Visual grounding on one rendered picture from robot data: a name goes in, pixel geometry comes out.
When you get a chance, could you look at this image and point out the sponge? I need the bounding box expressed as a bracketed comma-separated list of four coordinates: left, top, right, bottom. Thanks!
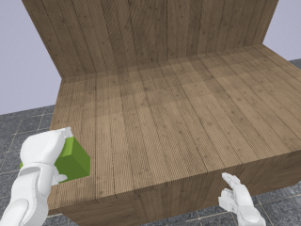
[19, 137, 91, 184]

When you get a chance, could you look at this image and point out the robot right forearm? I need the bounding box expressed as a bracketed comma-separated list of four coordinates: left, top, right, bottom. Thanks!
[236, 204, 266, 226]

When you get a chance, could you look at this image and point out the table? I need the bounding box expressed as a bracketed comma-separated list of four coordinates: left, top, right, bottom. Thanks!
[22, 0, 301, 226]

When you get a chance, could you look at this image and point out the robot left hand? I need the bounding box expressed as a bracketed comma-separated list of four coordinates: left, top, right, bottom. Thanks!
[20, 126, 73, 186]

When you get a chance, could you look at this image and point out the robot right hand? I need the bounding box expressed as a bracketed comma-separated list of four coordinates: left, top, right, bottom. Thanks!
[218, 172, 254, 215]

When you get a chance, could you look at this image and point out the robot left forearm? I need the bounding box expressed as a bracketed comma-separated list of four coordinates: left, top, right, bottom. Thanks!
[0, 162, 54, 226]

